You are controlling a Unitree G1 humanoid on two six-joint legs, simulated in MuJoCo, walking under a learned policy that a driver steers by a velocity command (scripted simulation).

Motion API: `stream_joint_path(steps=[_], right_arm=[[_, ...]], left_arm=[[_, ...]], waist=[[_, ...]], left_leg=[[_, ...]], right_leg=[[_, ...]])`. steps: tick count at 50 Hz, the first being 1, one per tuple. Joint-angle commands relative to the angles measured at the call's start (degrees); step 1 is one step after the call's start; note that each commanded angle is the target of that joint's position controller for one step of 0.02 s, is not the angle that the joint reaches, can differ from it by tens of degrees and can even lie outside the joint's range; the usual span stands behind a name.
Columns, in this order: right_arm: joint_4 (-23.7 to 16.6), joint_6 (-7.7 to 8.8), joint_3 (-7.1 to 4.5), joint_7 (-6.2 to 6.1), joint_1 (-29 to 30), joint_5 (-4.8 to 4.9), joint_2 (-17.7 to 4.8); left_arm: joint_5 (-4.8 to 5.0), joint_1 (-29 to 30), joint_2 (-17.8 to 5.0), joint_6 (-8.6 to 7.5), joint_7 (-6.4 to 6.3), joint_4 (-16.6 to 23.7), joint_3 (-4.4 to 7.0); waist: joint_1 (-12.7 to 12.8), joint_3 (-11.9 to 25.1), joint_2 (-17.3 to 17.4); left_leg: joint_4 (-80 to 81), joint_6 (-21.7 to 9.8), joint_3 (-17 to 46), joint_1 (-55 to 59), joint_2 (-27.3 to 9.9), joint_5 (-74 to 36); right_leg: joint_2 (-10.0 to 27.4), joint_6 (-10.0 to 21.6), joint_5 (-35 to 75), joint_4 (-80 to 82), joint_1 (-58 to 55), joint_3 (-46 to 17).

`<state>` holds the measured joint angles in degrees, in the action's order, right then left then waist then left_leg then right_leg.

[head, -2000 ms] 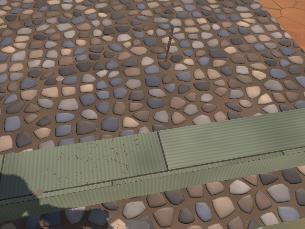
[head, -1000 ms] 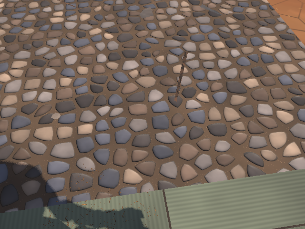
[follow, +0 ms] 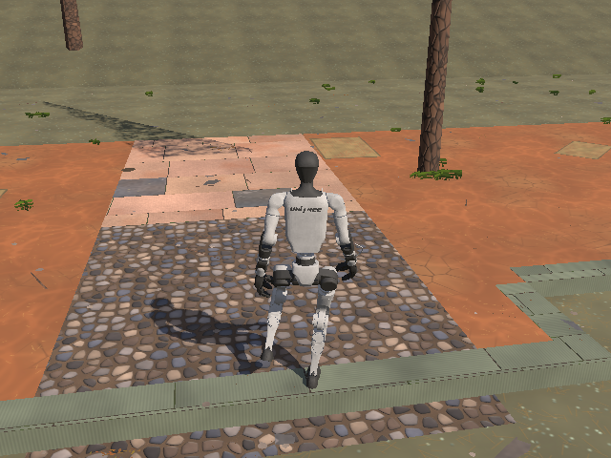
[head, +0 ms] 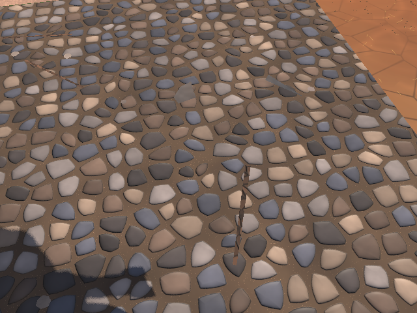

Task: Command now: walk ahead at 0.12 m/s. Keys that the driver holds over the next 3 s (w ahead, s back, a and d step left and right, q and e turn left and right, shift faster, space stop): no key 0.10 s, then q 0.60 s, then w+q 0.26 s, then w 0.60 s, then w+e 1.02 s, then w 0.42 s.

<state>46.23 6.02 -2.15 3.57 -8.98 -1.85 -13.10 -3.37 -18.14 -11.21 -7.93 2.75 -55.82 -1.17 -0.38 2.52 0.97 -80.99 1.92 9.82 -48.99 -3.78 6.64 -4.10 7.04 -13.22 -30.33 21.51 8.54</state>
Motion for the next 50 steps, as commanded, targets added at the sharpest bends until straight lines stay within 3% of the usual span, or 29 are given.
stream_joint_path(steps=[1, 5, 7, 9, 11, 12, 13, 15, 18, 20, 21, 23, 24, 25, 27, 28, 32, 36, 37, 38, 39, 40, 41, 42, 43, 44, 45, 47, 50], right_arm=[[1.42, 0.26, -2.23, 0.05, -6.47, 0.51, -5.91], [0.41, -1.27, -2.42, 0.35, -2.45, 0.75, -4.40], [-0.19, -0.71, -2.26, -0.62, -2.66, 1.78, -4.36], [-0.97, 0.29, -1.48, -1.64, -2.17, 2.74, -3.53], [-4.83, 1.14, -2.18, -3.16, 7.32, 2.92, -8.84], [-4.13, -2.53, -2.47, -3.63, 5.27, 3.84, -9.47], [-4.41, -4.71, -2.53, -4.05, 3.21, 3.31, -8.35], [-5.39, -7.08, -2.62, -4.39, 1.45, 2.28, -7.11], [-6.66, -7.69, -2.68, -4.23, -0.76, 1.63, -5.65], [-7.37, -7.38, -3.14, -4.12, -1.79, 1.53, -6.96], [-7.56, -7.25, -3.75, -4.36, -2.77, 1.60, -8.63], [-8.32, -6.90, -4.64, -5.31, -7.09, 1.23, -11.97], [-8.69, -6.20, -4.56, -5.51, -9.38, 0.11, -12.47], [-10.26, -5.05, -4.59, -5.43, -8.16, -0.22, -13.00], [-13.19, -4.42, -4.17, -5.81, -1.65, 1.45, -11.77], [-14.00, -4.90, -3.54, -6.18, 0.20, 2.15, -10.02], [-15.52, -6.71, -3.34, -6.76, -0.15, 1.51, -9.04], [-16.80, -7.56, -4.15, -6.75, 0.44, 2.05, -10.02], [-18.29, -3.36, -4.41, -5.43, -0.66, 0.82, -11.22], [-19.62, -2.70, -4.79, -5.27, 4.87, 1.23, -12.46], [-22.29, -3.04, -4.39, -5.17, 11.28, 1.71, -11.29], [-22.53, -3.67, -3.06, -4.54, 10.94, 1.70, -7.12], [-20.76, -4.29, -1.79, -4.33, 4.34, 2.39, -1.80], [-18.39, -3.91, -0.49, -2.77, -4.48, -1.90, 0.80], [-14.94, -3.00, -1.75, -2.31, -3.86, -1.30, -5.40], [-12.64, -2.08, -3.23, -2.67, -4.74, -0.99, -8.71], [-12.23, -1.85, -3.45, -2.86, -4.02, -0.86, -9.26], [-11.58, -1.67, -2.48, -1.34, -2.06, -1.90, -8.04], [-12.06, -1.05, -1.49, 0.79, 4.86, -0.22, -5.98]], left_arm=[[0.95, 6.48, -9.29, -2.74, -0.09, 8.04, 2.06], [2.78, 6.79, -11.63, -1.89, 2.43, 9.38, 4.29], [3.17, 7.37, -10.31, -1.22, 3.22, 9.07, 4.61], [4.57, 7.75, -8.44, 0.02, 3.47, 9.16, 4.43], [3.75, -0.15, -13.02, 1.18, 0.90, 10.41, 6.93], [1.88, 3.35, -12.37, 4.86, -3.20, 10.97, 5.99], [1.87, 5.63, -11.53, 6.81, -4.76, 12.45, 5.84], [2.75, 8.27, -10.88, 9.03, -5.66, 13.51, 5.69], [3.19, 11.72, -11.05, 9.18, -5.84, 14.75, 5.93], [3.16, 11.78, -11.34, 8.57, -6.03, 14.63, 6.24], [2.71, 10.99, -11.47, 8.46, -6.11, 14.59, 6.46], [2.55, 15.29, -9.74, 8.58, -6.18, 16.19, 6.18], [3.33, 18.56, -8.22, 8.59, -5.91, 17.82, 5.53], [4.02, 17.43, -7.68, 8.44, -5.22, 17.66, 5.31], [4.03, 14.49, -7.96, 8.29, -4.89, 16.64, 5.34], [3.60, 14.32, -8.64, 8.22, -5.19, 16.59, 5.60], [4.33, 11.72, -6.86, 8.39, -5.51, 16.79, 5.04], [4.46, 7.43, -6.95, 8.59, -4.78, 16.05, 4.95], [-0.81, -7.47, -9.66, 5.93, -1.78, 12.99, 5.11], [-1.62, -14.48, -10.13, 4.46, -0.72, 10.31, 6.23], [-1.99, -22.18, -9.57, 3.36, 0.22, 7.29, 6.26], [-2.01, -23.17, -9.31, 2.34, 1.30, 4.25, 6.24], [-1.34, -20.94, -10.40, 1.27, 2.50, 4.53, 5.43], [-3.24, -1.30, -14.12, 0.61, 2.19, 12.64, 4.69], [-1.50, 12.02, -10.98, 0.27, 0.80, 16.79, 4.11], [1.57, 17.84, -10.61, -0.17, -0.01, 18.13, 4.04], [2.21, 17.40, -8.88, -0.79, -0.76, 17.66, 3.17], [0.99, 10.54, -7.67, -1.50, -3.04, 14.91, 2.17], [-0.41, -4.66, -8.30, -0.57, -3.90, 10.01, 1.61]], waist=[[-3.95, 4.80, -4.63], [-3.28, 1.31, -5.71], [-2.76, 2.52, -6.78], [-2.46, 4.53, -4.70], [5.96, 7.97, -1.93], [5.05, 7.14, -5.06], [3.77, 5.81, -6.09], [2.29, 1.76, -6.13], [0.76, -0.64, -6.01], [0.60, -0.91, -2.71], [0.94, -0.23, 1.77], [-1.60, 2.02, 13.64], [-3.79, 5.47, 16.51], [-3.66, 9.61, 12.48], [-0.83, 9.27, 4.27], [-0.19, 8.58, 3.46], [0.38, 7.11, 6.35], [0.70, 6.87, 8.95], [3.00, 2.88, 6.46], [7.70, 0.62, 5.38], [11.89, -0.59, 1.67], [11.74, -2.24, -4.29], [6.53, -3.50, -6.48], [-2.02, -9.18, -14.13], [-3.45, -11.59, -10.29], [-4.40, -5.88, -7.86], [-4.24, -2.75, -5.34], [-0.86, -3.52, -5.12], [7.56, -6.07, -6.91]], left_leg=[[13.49, 5.10, -5.13, 11.70, -0.70, -1.29], [34.01, 5.07, -7.56, 21.58, -1.10, -3.56], [40.68, 4.91, -6.13, 19.51, -2.70, -1.85], [49.67, 2.90, -5.35, 20.68, -4.11, -8.28], [46.61, -2.65, -5.94, 21.65, -1.79, -16.19], [44.95, -3.31, -6.66, 23.44, -1.16, -12.48], [44.45, -3.54, -7.05, 23.58, -0.44, -8.15], [42.56, -3.84, -8.88, 22.69, 0.29, 0.61], [38.31, -4.00, -10.24, 23.96, -0.03, 9.37], [41.32, -5.30, -9.44, 27.67, -0.50, 0.01], [44.27, -6.43, -6.56, 29.44, -1.30, -9.71], [54.74, -14.73, 12.04, 35.68, -8.68, -19.79], [58.95, -20.29, 21.36, 42.63, -13.74, -21.07], [58.80, -20.91, 22.34, 45.78, -14.57, -20.39], [57.64, -16.69, 15.96, 42.69, -11.24, -16.56], [58.40, -15.06, 13.95, 40.31, -9.45, -13.14], [60.59, -14.00, 12.52, 37.13, -5.50, -4.64], [63.87, -12.97, 15.30, 32.01, -3.76, 13.81], [69.73, -10.60, 16.65, 20.17, -4.34, 27.55], [69.41, -7.79, 16.72, 11.41, -2.54, 30.00], [63.68, -5.49, 13.33, 3.93, 1.97, 31.62], [47.39, -5.29, 10.35, -1.96, 7.29, 29.50], [24.63, -2.19, 4.43, -11.54, 14.62, 20.00], [16.41, 0.38, 10.76, -20.12, 10.11, 15.98], [6.69, 0.00, 10.59, -21.33, 6.35, 7.59], [-2.43, 0.18, 4.48, -14.74, 8.46, 3.90], [-9.09, 0.31, 1.79, -10.07, 8.60, 2.42], [-9.34, 0.54, -4.05, -5.37, 7.19, 1.06], [-3.15, 1.66, -5.16, -11.80, 4.81, -0.40]], right_leg=[[9.65, -5.52, 39.75, 7.90, -3.41, -5.70], [13.64, -3.35, 38.85, 6.54, -3.58, -9.39], [18.51, -1.81, 44.54, 3.99, -11.59, -12.42], [20.73, 0.02, 48.52, 1.11, -17.32, -14.22], [16.37, 0.43, 33.38, 0.76, -20.87, -11.84], [14.62, 0.05, 31.01, 1.28, -17.29, -7.11], [14.98, 1.65, 24.31, 2.63, -14.50, -7.05], [18.91, 3.96, 11.98, 6.08, -9.54, -9.25], [22.90, 4.49, 7.65, 6.97, -5.66, -10.51], [20.52, 1.62, 8.28, 2.61, -4.10, -6.77], [16.61, -0.89, 5.40, -1.01, -3.27, -2.31], [4.15, -7.30, -7.89, -18.75, 4.39, 3.36], [1.28, -8.64, -23.26, -29.91, 12.00, -3.54], [2.12, -8.65, -25.05, -39.02, 14.15, -10.53], [3.63, -8.64, -18.91, -41.25, 15.11, -13.08], [4.05, -9.17, -16.36, -39.07, 13.78, -12.93], [2.46, -10.49, -13.90, -26.88, 9.10, -11.21], [1.14, -9.12, -13.33, -14.09, 0.37, -10.39], [1.04, -9.54, -17.05, -18.84, -7.77, -5.82], [1.55, -8.15, -14.35, -13.81, -17.13, -5.46], [1.54, -6.42, -8.75, -3.29, -26.04, -5.86], [7.34, -3.49, -7.61, 3.42, -30.12, -13.64], [20.39, 9.48, -9.64, 3.73, -27.61, -30.10], [33.98, 21.95, -26.80, 21.10, -13.92, -58.87], [33.13, 17.66, -39.65, 25.34, -8.64, -57.03], [27.55, 12.42, -34.81, 22.04, -7.05, -47.59], [22.91, 8.30, -28.66, 19.92, -4.84, -37.74], [16.92, 3.19, -20.59, 19.43, -4.55, -22.50], [18.09, 3.43, -11.08, 21.00, -17.73, -17.99]])
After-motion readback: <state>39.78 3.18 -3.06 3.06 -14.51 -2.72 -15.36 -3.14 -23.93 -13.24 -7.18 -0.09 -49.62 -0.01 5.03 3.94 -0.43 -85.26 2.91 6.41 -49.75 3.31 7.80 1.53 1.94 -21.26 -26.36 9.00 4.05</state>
